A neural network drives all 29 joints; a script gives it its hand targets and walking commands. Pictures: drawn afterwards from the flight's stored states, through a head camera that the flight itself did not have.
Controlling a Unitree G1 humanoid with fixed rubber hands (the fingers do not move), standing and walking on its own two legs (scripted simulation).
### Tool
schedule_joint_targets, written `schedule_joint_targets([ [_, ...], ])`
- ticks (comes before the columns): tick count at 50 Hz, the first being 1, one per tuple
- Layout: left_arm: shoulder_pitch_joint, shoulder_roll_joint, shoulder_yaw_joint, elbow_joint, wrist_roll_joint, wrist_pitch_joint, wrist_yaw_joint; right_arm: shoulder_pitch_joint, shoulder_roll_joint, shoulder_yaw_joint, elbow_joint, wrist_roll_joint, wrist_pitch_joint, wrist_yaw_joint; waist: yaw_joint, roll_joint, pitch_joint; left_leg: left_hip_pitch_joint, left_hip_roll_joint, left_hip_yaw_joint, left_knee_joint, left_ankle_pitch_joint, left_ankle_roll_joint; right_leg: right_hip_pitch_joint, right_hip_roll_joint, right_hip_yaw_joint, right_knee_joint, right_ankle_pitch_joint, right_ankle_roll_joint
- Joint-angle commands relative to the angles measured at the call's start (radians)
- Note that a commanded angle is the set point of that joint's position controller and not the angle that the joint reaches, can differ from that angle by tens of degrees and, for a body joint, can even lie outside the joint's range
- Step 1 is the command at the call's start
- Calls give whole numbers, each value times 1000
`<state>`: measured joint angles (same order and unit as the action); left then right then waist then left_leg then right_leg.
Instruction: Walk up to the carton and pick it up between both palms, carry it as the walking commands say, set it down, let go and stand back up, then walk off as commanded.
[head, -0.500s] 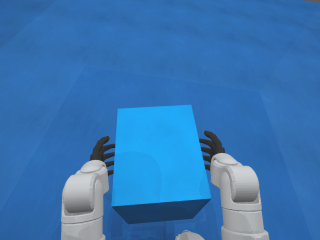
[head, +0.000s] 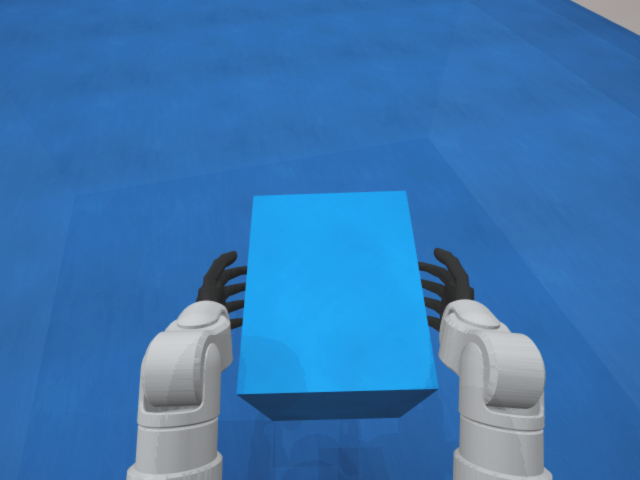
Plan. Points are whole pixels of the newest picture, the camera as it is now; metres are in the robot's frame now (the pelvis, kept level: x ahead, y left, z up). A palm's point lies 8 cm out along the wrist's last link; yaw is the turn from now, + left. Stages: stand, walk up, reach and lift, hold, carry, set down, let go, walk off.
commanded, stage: carry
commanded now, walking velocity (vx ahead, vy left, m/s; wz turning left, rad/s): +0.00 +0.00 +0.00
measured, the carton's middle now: (333, 316) +0.32 -0.02 +0.02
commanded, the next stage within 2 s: none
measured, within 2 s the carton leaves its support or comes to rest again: neither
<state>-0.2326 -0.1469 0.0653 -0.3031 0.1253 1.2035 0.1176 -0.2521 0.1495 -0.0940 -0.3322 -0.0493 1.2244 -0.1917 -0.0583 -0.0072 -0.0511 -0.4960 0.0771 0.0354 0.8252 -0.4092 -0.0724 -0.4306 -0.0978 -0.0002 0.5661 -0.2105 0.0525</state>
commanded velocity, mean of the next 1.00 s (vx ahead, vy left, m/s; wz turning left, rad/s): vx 0.25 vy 0.00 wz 0.00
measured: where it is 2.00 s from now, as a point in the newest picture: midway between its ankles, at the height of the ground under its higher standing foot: (280, 375)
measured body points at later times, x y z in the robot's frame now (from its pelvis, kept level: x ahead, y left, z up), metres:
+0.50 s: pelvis -0.04 +0.08 +0.00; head -0.05 +0.08 +0.45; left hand +0.25 +0.18 +0.08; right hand +0.22 -0.09 +0.08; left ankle +0.01 +0.16 -0.73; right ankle -0.02 -0.05 -0.73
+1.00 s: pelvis +0.00 +0.09 +0.01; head -0.03 +0.10 +0.46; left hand +0.29 +0.20 +0.09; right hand +0.27 -0.07 +0.10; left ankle +0.02 +0.19 -0.72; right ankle -0.04 -0.03 -0.73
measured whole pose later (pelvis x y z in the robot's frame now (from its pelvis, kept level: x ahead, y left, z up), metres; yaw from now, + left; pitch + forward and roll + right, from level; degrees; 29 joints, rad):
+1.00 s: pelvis +0.00 +0.09 +0.01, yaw -3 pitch +4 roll -1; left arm -0.26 -0.15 0.07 -0.19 0.13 1.27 0.14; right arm -0.24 0.15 -0.12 -0.22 -0.11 1.27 -0.14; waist 0.01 -0.02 -0.15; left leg -0.38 0.06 0.14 0.57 -0.37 -0.01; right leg -0.20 -0.07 -0.22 0.35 -0.22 0.01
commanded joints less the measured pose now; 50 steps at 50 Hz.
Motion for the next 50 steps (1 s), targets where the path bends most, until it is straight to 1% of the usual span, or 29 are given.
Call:
schedule_joint_targets([
  [1, -356, -957, -638, -41, -379, 6, -221, -342, 976, 693, 40, 384, 14, 361, 52, 128, -365, 337, 191, -118, -462, 539, 45, -7, 24, -65, 225, -10, 2],
  [2, -397, -932, -663, -81, -379, 0, -220, -354, 949, 679, 40, 373, 9, 364, 59, 397, -357, 372, 381, -319, -494, 691, 123, -153, 79, -68, 339, -418, 33],
  [3, -392, -962, -648, -35, -367, 6, -218, -325, 966, 659, 87, 367, 24, 375, 72, 299, -354, 380, 372, -228, -429, 712, 148, -141, 41, 12, 439, -416, 6],
  [4, -440, -981, -666, -2, -388, 18, -221, -344, 967, 650, 99, 363, 8, 372, 59, 286, -325, 334, 330, -156, -401, 679, 184, -147, 40, -25, 412, -393, 12],
  [5, -422, -1016, -678, 8, -402, 12, -231, -327, 970, 653, 75, 341, 2, 376, 53, 178, -312, 285, 270, -109, -413, 544, 159, -124, 47, -31, 456, -345, 0],
  [7, -637, -1063, -770, -123, -487, 5, -237, -415, 1003, 620, 12, 353, -32, 368, 50, 351, -251, 265, 214, -72, -428, 469, 148, -161, 45, -42, 435, -291, 6],
  [11, -612, -1035, -772, -191, -538, 8, -245, -428, 998, 629, -92, 351, -41, 339, 50, 273, -301, 290, 228, -46, -392, 476, 184, -25, 64, -102, 193, -253, 4],
  [13, -517, -984, -733, -154, -513, 16, -242, -302, 977, 623, -12, 324, -27, 327, 69, 241, -385, 338, 221, -16, -332, 440, 150, 134, 72, -119, -123, -95, -16],
  [14, -505, -976, -732, -146, -509, 20, -244, -280, 975, 611, 23, 309, -19, 326, 76, 293, -385, 278, 212, -10, -281, 515, 124, 229, 28, -78, -227, 53, -9],
  [15, -448, -973, -711, -70, -493, 26, -250, -248, 964, 618, 41, 292, -17, 318, 67, 69, -388, 203, 178, -20, -211, 562, 81, 354, -65, 34, -248, 147, -9],
  [16, -398, -968, -686, -51, -488, 18, -265, -317, 947, 661, -62, 305, -30, 311, 62, -150, -437, 71, 119, 1, -135, 329, 39, 494, -237, 204, -167, 555, -66],
  [17, -435, -998, -690, -49, -470, 4, -266, -362, 982, 687, -43, 322, -19, 327, 58, -213, -380, 92, 68, 34, -234, 123, 36, 407, -235, 128, -93, 598, -124],
  [19, -385, -999, -671, -23, -444, 4, -266, -423, 957, 716, -97, 360, -19, 337, 62, -92, -376, 219, 72, 47, -292, 197, 39, 264, -154, 42, -96, 299, -104],
  [20, -406, -1016, -665, -33, -447, 1, -267, -534, 961, 731, -155, 385, -20, 342, 63, -103, -379, 284, 92, 26, -328, 203, 55, 175, -102, 10, -128, 39, -72],
  [22, -460, -1015, -661, -98, -457, -4, -252, -461, 989, 735, -94, 396, -8, 345, 62, -92, -348, 277, 135, -21, -357, 191, 69, 139, -56, -28, -159, -127, -41],
  [24, -485, -1011, -657, -97, -431, 4, -248, -485, 984, 732, -71, 403, 14, 360, 66, -36, -304, 216, 154, -49, -443, 99, 84, 146, -54, -43, -114, -126, -33],
  [25, -462, -1005, -644, -66, -424, 7, -247, -506, 986, 739, -67, 412, 17, 359, 68, -83, -307, 168, 179, -102, -498, 8, 88, 201, -16, -62, -82, -154, -25],
  [29, -516, -994, -668, -41, -403, 24, -242, -493, 985, 691, 38, 392, 29, 379, 71, 148, -238, 149, 158, -74, -599, -264, 87, 182, 18, -118, -71, -228, -33],
  [30, -459, -982, -630, 36, -392, 35, -250, -491, 966, 686, 47, 385, 29, 377, 68, 152, -196, 149, 183, -157, -664, -387, 120, 132, 72, -154, -20, -281, -32],
  [32, -547, -1032, -666, -13, -417, 25, -239, -438, 999, 662, 84, 373, 27, 374, 66, 259, -236, 193, 215, -127, -701, -418, 130, 140, 68, -198, 12, -270, -44],
  [34, -540, -1026, -647, 20, -412, 40, -253, -476, 1001, 668, 63, 370, 27, 373, 66, 245, -134, 168, 229, -121, -722, -403, 145, 84, 61, -203, 20, -234, -28],
  [37, -623, -1034, -665, 2, -483, 37, -282, -534, 1004, 661, 25, 346, 13, 345, 61, 130, -202, 80, 205, -49, -659, -356, 104, 271, 75, -226, -58, -154, -31],
  [38, -595, -1025, -651, 29, -478, 48, -281, -451, 1002, 641, 80, 316, 29, 333, 65, 28, -230, 89, 151, 11, -525, -301, 82, 326, 39, -168, -203, -222, -50],
  [39, -629, -1013, -656, 15, -494, 41, -280, -476, 1019, 645, 89, 319, 26, 336, 75, -128, -262, -1, 59, 116, -312, -190, 40, 437, -61, -7, -299, -338, -73],
  [40, -597, -1004, -652, 4, -506, 43, -276, -412, 1005, 628, 116, 309, 28, 327, 86, -195, -263, -72, -17, 199, -132, -78, 22, 422, -237, 231, -458, -561, -133],
  [41, -599, -1038, -650, 49, -492, 42, -282, -567, 1015, 667, 17, 340, 17, 327, 81, -248, -226, -130, -6, 107, -32, -10, 39, 383, -330, 309, -536, -594, -185],
  [42, -674, -1051, -666, 0, -514, 40, -276, -541, 1028, 648, 53, 356, 20, 340, 69, -148, -201, -67, 35, 36, 19, 7, 67, 286, -342, 251, -543, -586, -197],
  [47, -591, -1029, -662, -18, -475, 31, -258, -550, 1014, 677, 24, 387, 6, 350, 82, -54, -225, 43, -34, 136, -323, 28, 55, 367, -202, -12, -409, -301, -163],
  [50, -533, -1018, -647, -9, -432, 38, -233, -488, 1024, 685, 55, 416, 27, 367, 61, -53, -335, 407, -4, 134, -446, 151, 78, 225, -114, -157, -242, -328, -64],
])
